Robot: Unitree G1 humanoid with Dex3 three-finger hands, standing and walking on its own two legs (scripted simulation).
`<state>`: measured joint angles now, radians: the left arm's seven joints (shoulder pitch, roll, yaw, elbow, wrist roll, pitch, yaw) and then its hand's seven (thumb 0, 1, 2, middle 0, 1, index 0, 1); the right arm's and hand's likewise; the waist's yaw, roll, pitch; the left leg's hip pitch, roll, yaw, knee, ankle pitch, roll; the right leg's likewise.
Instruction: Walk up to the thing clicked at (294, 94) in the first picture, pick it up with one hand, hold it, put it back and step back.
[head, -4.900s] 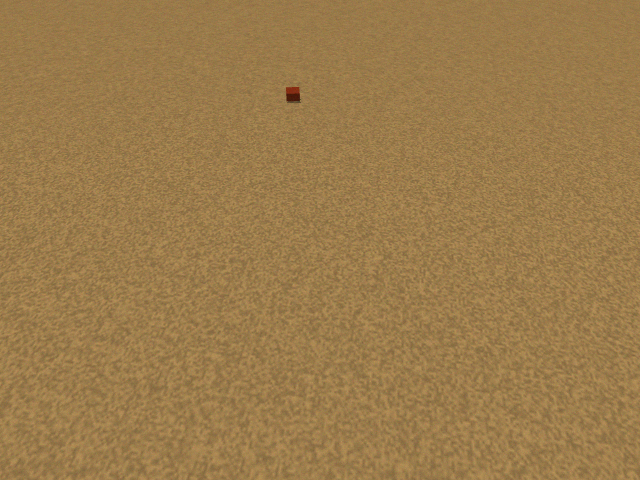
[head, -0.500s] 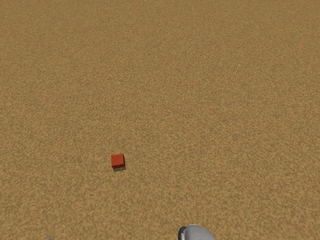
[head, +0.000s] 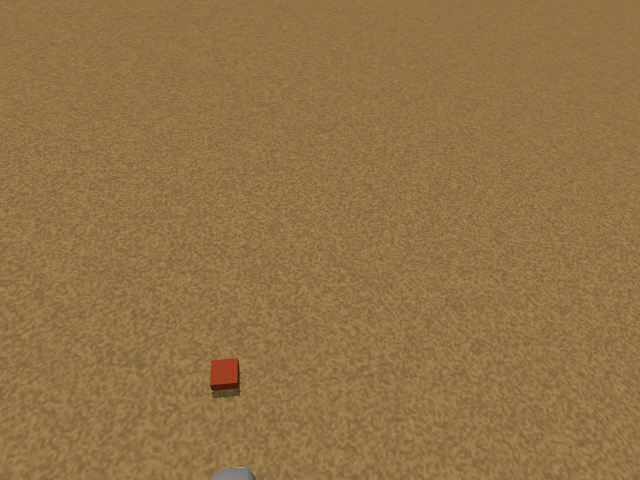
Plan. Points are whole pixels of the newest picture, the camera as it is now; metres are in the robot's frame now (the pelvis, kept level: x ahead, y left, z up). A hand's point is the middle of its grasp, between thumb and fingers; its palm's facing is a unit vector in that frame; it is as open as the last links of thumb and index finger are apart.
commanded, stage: walk up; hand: left
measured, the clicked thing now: (225, 374) +0.51 +0.24 -0.73
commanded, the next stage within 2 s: stand in 1.52 s
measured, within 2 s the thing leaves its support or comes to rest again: neither
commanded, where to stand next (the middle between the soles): +0.15 -0.01 m, yaw +1 degrees
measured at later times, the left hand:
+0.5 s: hand out of the picture +0.11 +0.25 -0.14, palm faces -0.04 -0.92 -0.40, open 7.4 cm
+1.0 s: hand (130, 477) +0.15 +0.24 -0.13, palm faces -0.03 -0.95 -0.31, open 7.4 cm
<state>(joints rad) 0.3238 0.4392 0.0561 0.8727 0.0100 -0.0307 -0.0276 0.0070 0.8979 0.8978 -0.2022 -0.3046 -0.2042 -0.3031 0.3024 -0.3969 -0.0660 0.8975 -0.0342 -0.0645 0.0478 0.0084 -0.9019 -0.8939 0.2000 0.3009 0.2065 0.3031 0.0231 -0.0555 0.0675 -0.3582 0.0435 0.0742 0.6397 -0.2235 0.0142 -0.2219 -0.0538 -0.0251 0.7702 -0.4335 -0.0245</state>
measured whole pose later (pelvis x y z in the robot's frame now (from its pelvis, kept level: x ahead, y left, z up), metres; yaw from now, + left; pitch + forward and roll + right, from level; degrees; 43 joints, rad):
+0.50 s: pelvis +0.04 -0.01 +0.00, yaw -2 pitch -3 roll +1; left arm 0.18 0.35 0.01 1.00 0.01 -0.01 0.00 0.01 0.90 0.90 -0.20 -0.30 -0.20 -0.30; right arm 0.14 -0.37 -0.01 0.95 0.01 0.00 0.01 0.01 -0.90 -0.89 0.20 0.30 0.21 0.30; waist 0.01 0.05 0.11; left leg -0.28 0.04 0.06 0.64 -0.30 0.00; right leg -0.32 -0.03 -0.01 0.66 -0.28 0.01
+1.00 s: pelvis +0.05 -0.01 +0.03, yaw -1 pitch -3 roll +0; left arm 0.06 0.35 0.00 1.15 0.00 0.00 -0.02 0.01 0.90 0.90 -0.20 -0.30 -0.20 -0.30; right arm 0.11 -0.37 0.01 1.17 -0.01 -0.02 0.01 0.01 -0.90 -0.89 0.20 0.30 0.21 0.30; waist 0.00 -0.02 0.05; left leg -0.15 0.02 0.05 0.37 -0.17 0.00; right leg -0.17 -0.04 -0.02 0.36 -0.14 0.02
